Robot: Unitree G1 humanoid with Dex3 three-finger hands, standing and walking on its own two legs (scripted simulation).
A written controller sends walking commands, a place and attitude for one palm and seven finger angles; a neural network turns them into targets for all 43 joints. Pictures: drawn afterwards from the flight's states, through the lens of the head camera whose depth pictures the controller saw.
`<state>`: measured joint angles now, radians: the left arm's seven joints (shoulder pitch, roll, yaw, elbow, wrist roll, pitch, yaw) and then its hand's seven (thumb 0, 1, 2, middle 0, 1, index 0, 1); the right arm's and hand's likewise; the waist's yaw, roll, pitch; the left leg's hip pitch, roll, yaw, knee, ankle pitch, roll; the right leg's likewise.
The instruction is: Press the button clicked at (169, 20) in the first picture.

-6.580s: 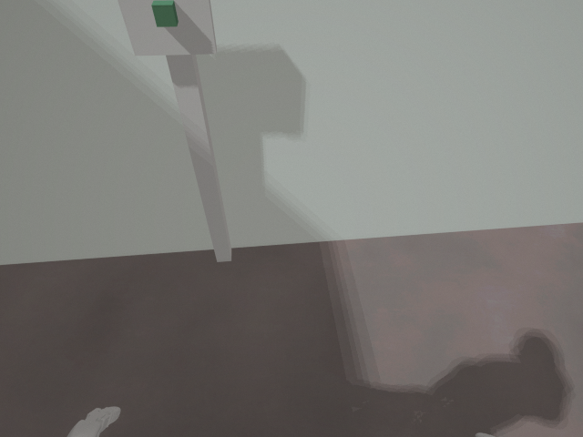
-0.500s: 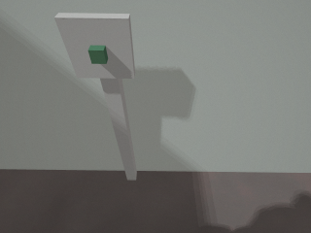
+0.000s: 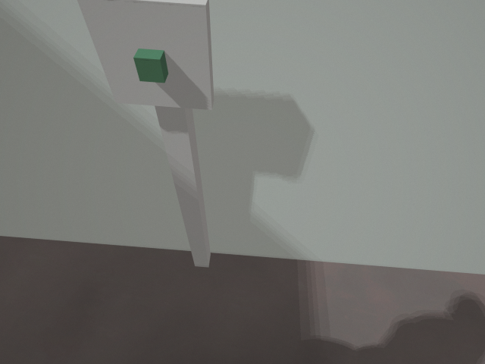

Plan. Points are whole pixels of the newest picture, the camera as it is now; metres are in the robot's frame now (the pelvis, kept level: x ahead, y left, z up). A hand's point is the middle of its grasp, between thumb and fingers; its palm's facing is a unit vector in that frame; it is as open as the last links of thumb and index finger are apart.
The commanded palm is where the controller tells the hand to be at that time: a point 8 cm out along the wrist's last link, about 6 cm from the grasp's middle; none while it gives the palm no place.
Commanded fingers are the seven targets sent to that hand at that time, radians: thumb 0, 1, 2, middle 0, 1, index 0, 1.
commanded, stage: come to a stop and stand still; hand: left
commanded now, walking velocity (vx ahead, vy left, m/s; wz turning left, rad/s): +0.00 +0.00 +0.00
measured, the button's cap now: (152, 64) +0.50 +0.20 +0.21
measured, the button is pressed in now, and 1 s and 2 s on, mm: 0 0 0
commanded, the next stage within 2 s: look again from close up in 1.42 s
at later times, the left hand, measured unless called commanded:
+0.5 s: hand out of the picture +0.01 +0.19 -0.15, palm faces -0.01 -0.96 -0.28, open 7.4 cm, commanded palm none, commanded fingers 0.00 0.90 0.90 -0.20 -0.30 -0.20 -0.30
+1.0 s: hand out of the picture +0.02 +0.15 -0.16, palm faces +0.02 -0.97 -0.23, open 7.3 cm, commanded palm none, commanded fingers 0.00 0.90 0.90 -0.20 -0.30 -0.20 -0.30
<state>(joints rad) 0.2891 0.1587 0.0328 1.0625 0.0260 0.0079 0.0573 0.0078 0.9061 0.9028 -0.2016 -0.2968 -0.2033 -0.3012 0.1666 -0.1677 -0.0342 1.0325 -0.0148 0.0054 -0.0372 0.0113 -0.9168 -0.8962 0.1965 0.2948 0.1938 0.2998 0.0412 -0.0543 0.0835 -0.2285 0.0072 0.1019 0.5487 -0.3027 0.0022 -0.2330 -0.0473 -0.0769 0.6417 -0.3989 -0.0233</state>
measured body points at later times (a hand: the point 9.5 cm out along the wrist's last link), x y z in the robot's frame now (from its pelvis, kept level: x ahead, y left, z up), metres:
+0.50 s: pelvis -0.03 +0.00 +0.01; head -0.01 -0.03 +0.46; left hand +0.01 +0.24 -0.13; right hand -0.01 -0.23 -0.16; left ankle -0.02 +0.12 -0.73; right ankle -0.03 -0.11 -0.73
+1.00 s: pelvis +0.01 -0.03 +0.01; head +0.04 -0.05 +0.46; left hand +0.02 +0.20 -0.14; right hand +0.02 -0.25 -0.16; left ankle -0.02 +0.12 -0.73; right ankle -0.03 -0.11 -0.73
